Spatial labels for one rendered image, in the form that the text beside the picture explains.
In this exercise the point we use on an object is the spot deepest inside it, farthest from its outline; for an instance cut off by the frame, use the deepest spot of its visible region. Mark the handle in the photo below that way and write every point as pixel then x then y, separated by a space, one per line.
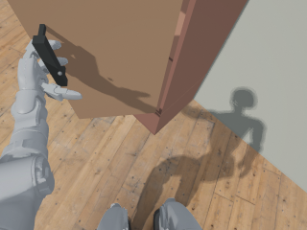
pixel 46 53

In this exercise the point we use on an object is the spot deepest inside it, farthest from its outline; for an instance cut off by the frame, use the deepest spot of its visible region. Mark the left robot hand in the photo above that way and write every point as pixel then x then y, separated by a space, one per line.
pixel 30 74

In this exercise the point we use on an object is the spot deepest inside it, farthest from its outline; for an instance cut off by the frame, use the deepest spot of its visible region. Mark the left robot thigh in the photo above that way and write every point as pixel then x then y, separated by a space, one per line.
pixel 115 218

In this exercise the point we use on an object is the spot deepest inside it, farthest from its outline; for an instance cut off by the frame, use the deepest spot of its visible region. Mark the robot left shin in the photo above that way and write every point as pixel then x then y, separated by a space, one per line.
pixel 115 205

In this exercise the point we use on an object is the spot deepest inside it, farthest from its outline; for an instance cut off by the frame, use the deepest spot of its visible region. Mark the cupboard door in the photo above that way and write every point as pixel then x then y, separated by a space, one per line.
pixel 117 50

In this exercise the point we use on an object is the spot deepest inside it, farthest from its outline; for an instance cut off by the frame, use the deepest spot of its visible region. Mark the robot left upper arm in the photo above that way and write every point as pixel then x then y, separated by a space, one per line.
pixel 23 185

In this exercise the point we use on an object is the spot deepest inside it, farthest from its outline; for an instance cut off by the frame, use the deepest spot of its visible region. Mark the left robot forearm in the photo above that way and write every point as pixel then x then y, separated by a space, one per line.
pixel 31 131

